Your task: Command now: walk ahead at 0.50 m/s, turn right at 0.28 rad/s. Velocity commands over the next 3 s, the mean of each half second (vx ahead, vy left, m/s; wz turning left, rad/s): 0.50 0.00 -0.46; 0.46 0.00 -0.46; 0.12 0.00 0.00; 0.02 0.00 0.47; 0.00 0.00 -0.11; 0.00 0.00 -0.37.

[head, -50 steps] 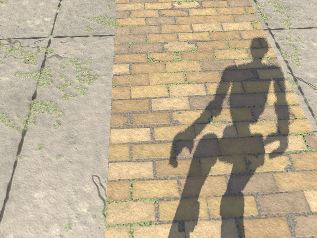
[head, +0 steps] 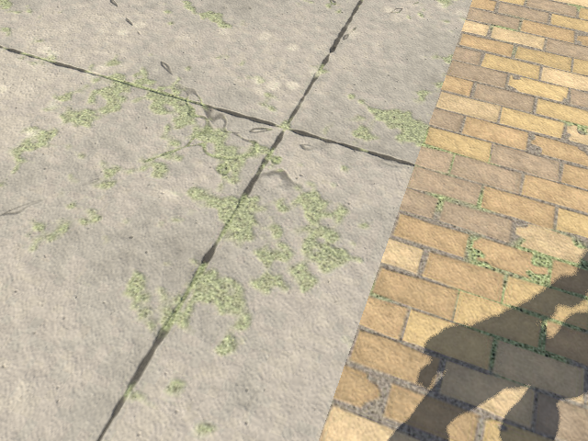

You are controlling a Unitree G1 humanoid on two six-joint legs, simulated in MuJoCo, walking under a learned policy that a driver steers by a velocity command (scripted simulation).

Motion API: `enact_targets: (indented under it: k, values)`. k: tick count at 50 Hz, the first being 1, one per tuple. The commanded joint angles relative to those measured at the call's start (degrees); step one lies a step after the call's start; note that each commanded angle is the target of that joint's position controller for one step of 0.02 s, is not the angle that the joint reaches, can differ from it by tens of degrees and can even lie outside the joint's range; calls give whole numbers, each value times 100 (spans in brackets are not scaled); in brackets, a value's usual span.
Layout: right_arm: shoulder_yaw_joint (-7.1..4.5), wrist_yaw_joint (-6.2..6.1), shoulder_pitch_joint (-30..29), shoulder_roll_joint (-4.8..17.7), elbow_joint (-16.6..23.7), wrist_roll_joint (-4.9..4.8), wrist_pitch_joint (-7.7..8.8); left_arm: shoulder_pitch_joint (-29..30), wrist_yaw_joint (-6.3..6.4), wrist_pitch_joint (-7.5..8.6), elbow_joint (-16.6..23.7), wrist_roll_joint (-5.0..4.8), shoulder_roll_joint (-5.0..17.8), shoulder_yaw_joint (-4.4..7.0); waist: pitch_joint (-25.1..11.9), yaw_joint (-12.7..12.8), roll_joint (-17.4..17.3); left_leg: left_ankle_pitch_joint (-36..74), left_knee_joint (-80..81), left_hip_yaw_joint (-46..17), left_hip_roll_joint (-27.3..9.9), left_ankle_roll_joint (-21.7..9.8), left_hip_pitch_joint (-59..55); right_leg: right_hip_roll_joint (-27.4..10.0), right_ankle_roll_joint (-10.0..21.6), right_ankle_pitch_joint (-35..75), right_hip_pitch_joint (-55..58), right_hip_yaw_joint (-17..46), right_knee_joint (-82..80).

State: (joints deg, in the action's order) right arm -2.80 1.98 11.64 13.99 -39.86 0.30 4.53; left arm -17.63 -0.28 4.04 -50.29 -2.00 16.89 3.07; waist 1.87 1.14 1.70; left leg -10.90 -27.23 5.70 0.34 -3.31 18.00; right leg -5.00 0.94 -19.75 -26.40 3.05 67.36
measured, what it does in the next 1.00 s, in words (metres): walks ahead, turning right: right foot, then left foot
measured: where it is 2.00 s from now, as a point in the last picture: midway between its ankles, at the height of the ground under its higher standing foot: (385, 371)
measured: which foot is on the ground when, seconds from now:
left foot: down 0.00-0.42, up 0.44-0.88, down 0.90-1.00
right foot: up 0.00-0.40, down 0.42-0.92, up 0.94-1.00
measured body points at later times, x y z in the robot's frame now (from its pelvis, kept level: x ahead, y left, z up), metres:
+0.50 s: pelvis +0.26 -0.07 -0.02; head +0.30 -0.09 +0.43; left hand +0.49 +0.14 -0.12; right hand +0.27 -0.36 -0.14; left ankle +0.13 +0.10 -0.63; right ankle +0.32 -0.16 -0.74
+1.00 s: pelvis +0.54 -0.12 -0.01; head +0.57 -0.13 +0.44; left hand +0.74 +0.09 -0.13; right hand +0.57 -0.43 -0.09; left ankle +0.66 -0.07 -0.74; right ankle +0.37 -0.17 -0.65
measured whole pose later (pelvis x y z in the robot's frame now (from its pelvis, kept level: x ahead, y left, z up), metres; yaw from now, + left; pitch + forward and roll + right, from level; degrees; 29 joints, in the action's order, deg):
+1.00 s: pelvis +0.54 -0.12 -0.01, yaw -30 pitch +2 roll +1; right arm -3.0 1.8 6.7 15.1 -41.0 0.7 6.6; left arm -18.6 1.1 1.8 -42.5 -0.9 16.3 3.3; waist 1.1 1.2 1.6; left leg -8.8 -30.0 1.0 1.9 -1.9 23.3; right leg 5.4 -0.1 -29.5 -20.3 8.9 66.3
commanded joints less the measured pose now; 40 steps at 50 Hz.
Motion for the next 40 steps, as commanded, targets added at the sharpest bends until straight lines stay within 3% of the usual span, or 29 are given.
enact_targets:
  k: [1, 4, 7, 11, 15, 18, 19, 20, 21, 22, 23, 24, 25, 26, 27, 30, 32, 35, 38, 40]
  values:
    - [-204, -10, 82, 511, 104, 37, 231, -348, 33, -113, 247, -9, 277, 134, -405, 35, -707, 1231, 1747, -1105, -1473, -827, -822, -345, -45, 717, -720, 274, 117]
    - [-256, -102, 221, 584, -134, 96, 279, 25, 64, -183, 395, 20, 217, 156, -83, 1, -570, 1578, 1922, -547, -1448, -776, -886, -315, -110, 1337, -1251, 460, -331]
    - [-282, -194, 345, 673, -293, 86, 246, 428, 1, -143, 543, 57, 151, 140, 77, -96, -512, 1621, 1985, -139, -1412, -691, -1170, -227, -104, 2081, -1503, 436, -1261]
    - [-343, -271, 591, 887, -473, 20, 165, 1217, -161, -117, 858, 101, 11, 50, 360, -403, -358, 1684, 2017, 250, -1572, -625, -1614, -181, 17, 2440, -1617, -31, -2309]
    - [-392, -303, 819, 1012, -648, -78, -5, 1731, -316, -107, 1242, 80, 2, 20, 483, -534, -368, 2302, 1613, 497, -1770, -536, -2369, -82, 236, 1807, -1805, -438, -2830]
    - [-443, -353, 632, 1265, -610, -129, -120, 1381, -364, -142, 1363, 57, 235, 145, -2, -174, -682, 4907, 575, 739, -1733, -340, -2523, 450, 556, 991, -760, -978, -2905]
    - [-457, -369, 543, 1345, -588, -147, -165, 832, -353, -157, 1276, 36, 432, 253, -332, 155, -755, 5581, -238, 796, -1667, -267, -2424, 700, 708, 788, -22, -1097, -2953]
    - [-439, -379, 412, 1356, -557, -192, -181, -64, -288, -163, 1073, 37, 751, 436, -801, 667, -642, 5331, -1461, 904, -1443, -84, -1914, 939, 933, 1163, 1338, -1057, -3423]
    - [-339, -385, 499, 1108, -448, -80, -116, -827, -148, -227, 915, 57, 1294, 631, -1274, 922, 73, 3123, -3282, 881, -1127, 199, -448, 211, 1271, 1269, 3033, 253, -3657]
    - [-90, -299, 937, 301, -122, 21, 79, -452, -123, -172, 1092, 42, 1780, 676, -1827, 162, 1467, -2047, -5484, 88, 244, 576, 2084, -1266, 2501, 571, 4794, 3773, -4446]
    - [-154, -193, 365, 789, -35, -167, 344, -660, -159, -106, 1160, 106, 1273, 518, -2330, 613, 650, -2075, -5771, -1215, 93, 392, 2665, -1441, 2455, 216, 4966, 4431, -5110]
    - [-182, -153, -98, 914, 117, -347, 433, -516, -167, -40, 1124, 142, 936, 430, -1550, 587, 383, -1633, -5498, -1193, -171, 230, 2937, -1257, 2143, 540, 4397, 3505, -5089]
    - [-159, -187, -134, 833, 109, -258, 457, -126, -182, 1, 1159, 102, 753, 370, -939, 245, -188, -1202, -4853, -1154, -446, 184, 2726, -971, 1891, 1182, 3436, 2737, -5067]
    - [-209, -234, -133, 905, 28, -84, 414, 248, -163, 12, 1242, 94, 512, 299, -721, 39, -231, -992, -4332, -1117, -638, 217, 2341, -734, 1722, 1708, 2754, 2185, -5108]
    - [-242, -226, -10, 927, 8, -29, 337, 440, -133, 13, 1355, 156, 456, 263, -589, -134, -108, -825, -4109, -1128, -724, 266, 1971, -594, 1692, 2054, 2242, 1941, -5236]
    - [-217, -230, 5, 742, 54, 58, 155, 397, -50, 45, 1378, 139, 659, 313, -447, -257, -109, -484, -3381, -949, -682, 536, 1701, -403, 1714, 2764, 1531, 1512, -5439]
    - [-160, -246, -421, 619, 195, 70, 111, 241, 26, 30, 1333, 118, 795, 349, -289, -143, -28, 121, -2585, -855, -573, 690, 1761, -224, 1600, 2787, 1287, 1233, -5464]
    - [-84, -199, -1077, 478, 336, 37, 139, 27, 86, -34, 1269, 72, 805, 351, -227, 135, 233, 1236, -1197, -809, -282, 721, 1408, 72, 1288, 2166, 1127, 1023, -5319]
    - [-93, -115, -1456, 565, 445, -56, 202, -232, 97, -74, 1170, 54, 822, 352, -235, 316, 367, 1584, -544, -841, -112, 680, 1165, -77, 1188, 1669, 1331, 1308, -5135]
    - [-127, -50, -1494, 687, 466, -57, 265, -369, 109, -85, 1093, 55, 718, 321, -250, 341, 407, 1458, -265, -921, -131, 544, 1153, -278, 1138, 1529, 1748, 1574, -4860]
Next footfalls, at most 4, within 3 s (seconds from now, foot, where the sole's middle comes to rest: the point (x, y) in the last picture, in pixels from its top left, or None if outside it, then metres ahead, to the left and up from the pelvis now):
0.42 right None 0.36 -0.17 -0.77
0.90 left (339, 344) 0.71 -0.09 -0.77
1.28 right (438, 383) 0.61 -0.32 -0.77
2.20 right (431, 366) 0.65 -0.31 -0.77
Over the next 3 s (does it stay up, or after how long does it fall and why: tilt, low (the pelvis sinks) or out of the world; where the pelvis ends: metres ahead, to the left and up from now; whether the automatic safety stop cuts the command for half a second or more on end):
stays up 0.60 -0.24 0.00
